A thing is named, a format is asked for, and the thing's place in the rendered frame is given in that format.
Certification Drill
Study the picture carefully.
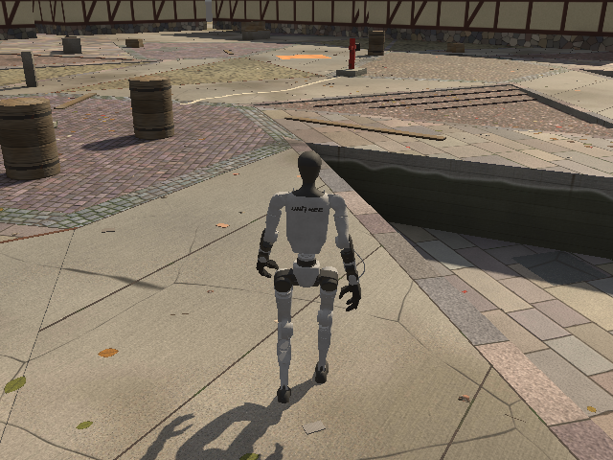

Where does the robot left forearm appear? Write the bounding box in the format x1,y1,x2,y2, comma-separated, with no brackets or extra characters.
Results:
258,228,274,263

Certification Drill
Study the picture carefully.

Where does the robot right hand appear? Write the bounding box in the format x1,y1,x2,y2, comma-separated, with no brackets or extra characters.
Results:
339,283,361,311

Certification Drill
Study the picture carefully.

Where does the robot right forearm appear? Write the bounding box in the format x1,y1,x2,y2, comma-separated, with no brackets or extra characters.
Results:
340,234,360,286

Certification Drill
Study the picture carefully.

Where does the robot left upper arm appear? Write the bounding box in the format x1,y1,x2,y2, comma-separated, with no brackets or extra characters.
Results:
263,192,289,243

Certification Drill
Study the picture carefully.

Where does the robot left hand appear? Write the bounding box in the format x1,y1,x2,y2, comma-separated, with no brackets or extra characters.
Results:
256,259,279,278

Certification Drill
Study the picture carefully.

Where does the robot left foot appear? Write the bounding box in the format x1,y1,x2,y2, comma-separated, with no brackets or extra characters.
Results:
277,386,291,403

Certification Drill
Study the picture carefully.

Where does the robot right upper arm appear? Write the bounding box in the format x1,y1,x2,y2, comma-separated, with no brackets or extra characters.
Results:
329,194,350,249

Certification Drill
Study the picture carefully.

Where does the humanoid robot torso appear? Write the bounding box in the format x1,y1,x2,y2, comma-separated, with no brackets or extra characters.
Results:
285,188,330,288

